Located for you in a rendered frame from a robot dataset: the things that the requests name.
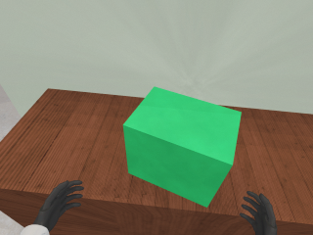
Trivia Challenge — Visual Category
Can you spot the left robot hand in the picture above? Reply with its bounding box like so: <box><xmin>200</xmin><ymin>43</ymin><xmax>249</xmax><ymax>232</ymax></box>
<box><xmin>32</xmin><ymin>180</ymin><xmax>84</xmax><ymax>232</ymax></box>

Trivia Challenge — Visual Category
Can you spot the pedestal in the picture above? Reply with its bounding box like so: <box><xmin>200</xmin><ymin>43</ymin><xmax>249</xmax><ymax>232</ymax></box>
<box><xmin>0</xmin><ymin>88</ymin><xmax>313</xmax><ymax>235</ymax></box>

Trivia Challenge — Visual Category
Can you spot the robot left forearm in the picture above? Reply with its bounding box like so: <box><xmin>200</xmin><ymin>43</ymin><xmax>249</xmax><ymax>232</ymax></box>
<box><xmin>20</xmin><ymin>224</ymin><xmax>50</xmax><ymax>235</ymax></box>

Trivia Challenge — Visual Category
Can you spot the right robot hand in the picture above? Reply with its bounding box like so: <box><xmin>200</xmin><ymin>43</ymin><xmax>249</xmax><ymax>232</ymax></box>
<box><xmin>240</xmin><ymin>191</ymin><xmax>278</xmax><ymax>235</ymax></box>

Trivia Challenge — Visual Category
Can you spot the carton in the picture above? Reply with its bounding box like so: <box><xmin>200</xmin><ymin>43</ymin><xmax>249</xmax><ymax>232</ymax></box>
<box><xmin>123</xmin><ymin>86</ymin><xmax>242</xmax><ymax>208</ymax></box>

